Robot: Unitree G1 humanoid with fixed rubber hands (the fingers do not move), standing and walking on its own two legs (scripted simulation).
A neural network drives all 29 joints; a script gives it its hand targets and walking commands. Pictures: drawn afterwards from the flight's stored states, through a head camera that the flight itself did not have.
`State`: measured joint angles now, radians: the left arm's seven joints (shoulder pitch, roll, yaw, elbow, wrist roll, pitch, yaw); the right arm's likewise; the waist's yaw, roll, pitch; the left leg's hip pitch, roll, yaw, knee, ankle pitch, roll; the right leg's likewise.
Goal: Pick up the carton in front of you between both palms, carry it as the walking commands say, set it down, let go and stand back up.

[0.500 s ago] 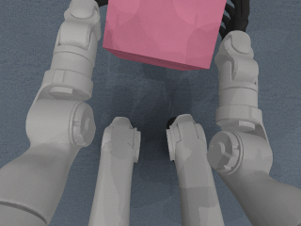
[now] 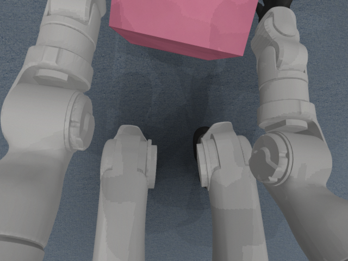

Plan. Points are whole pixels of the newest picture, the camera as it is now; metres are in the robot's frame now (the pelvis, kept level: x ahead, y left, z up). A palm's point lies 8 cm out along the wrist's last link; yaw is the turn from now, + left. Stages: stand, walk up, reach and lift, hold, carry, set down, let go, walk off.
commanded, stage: set down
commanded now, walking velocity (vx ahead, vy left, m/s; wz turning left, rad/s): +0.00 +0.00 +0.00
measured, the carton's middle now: out of the picture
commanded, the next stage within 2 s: none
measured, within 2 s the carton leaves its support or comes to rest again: rests again in 0.12 s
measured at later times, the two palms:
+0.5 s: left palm out of the picture +0.56 +0.14 -0.18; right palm (271, 17) +0.51 -0.17 -0.18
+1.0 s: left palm out of the picture +0.56 +0.16 -0.21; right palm (274, 18) +0.51 -0.18 -0.20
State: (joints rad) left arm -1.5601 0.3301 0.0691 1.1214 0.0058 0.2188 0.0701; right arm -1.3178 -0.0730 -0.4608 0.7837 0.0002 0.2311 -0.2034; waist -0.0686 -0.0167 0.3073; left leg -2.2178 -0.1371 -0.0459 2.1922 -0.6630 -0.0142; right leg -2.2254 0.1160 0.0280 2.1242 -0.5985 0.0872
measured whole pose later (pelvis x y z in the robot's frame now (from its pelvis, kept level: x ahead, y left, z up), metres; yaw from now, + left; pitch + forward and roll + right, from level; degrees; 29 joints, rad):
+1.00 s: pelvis -0.02 +0.01 -0.02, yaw -1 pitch +32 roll -5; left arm -1.63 0.44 0.07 1.22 0.00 0.13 0.01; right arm -1.49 -0.20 -0.48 1.08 -0.02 0.11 -0.09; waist -0.08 -0.03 0.52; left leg -2.17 -0.08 -0.03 2.28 -0.65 0.03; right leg -2.16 0.08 -0.01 2.19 -0.59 0.09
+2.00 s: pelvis +0.01 +0.00 +0.17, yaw +0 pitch +47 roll -3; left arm -1.43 0.48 0.14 1.04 -0.01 0.25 -0.07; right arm -1.19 -0.15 -0.37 0.72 0.07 0.24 -0.16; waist -0.11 0.02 0.02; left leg -1.87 -0.06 -0.03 1.52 -0.47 0.02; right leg -1.87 0.04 0.01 1.46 -0.42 0.03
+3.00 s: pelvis +0.10 -0.01 +0.38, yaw +1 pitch +13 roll +0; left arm -0.02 0.20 0.12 0.56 0.03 0.00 -0.02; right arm 0.11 -0.19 -0.04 0.45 0.03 0.01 0.07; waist -0.06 -0.03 -0.01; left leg -0.50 -0.03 -0.05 0.56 -0.29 0.01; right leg -0.53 0.04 0.05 0.56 -0.26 -0.01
